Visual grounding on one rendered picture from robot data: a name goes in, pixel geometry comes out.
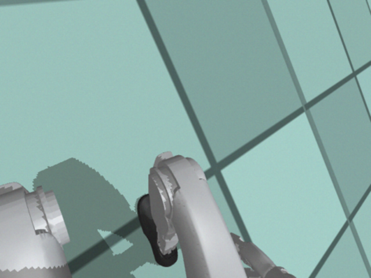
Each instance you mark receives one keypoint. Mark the right robot hand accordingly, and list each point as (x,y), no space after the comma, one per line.
(251,255)

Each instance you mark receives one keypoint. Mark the right robot foot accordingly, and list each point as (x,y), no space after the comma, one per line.
(150,230)

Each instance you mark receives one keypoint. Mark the right robot arm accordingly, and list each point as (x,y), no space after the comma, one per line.
(278,272)

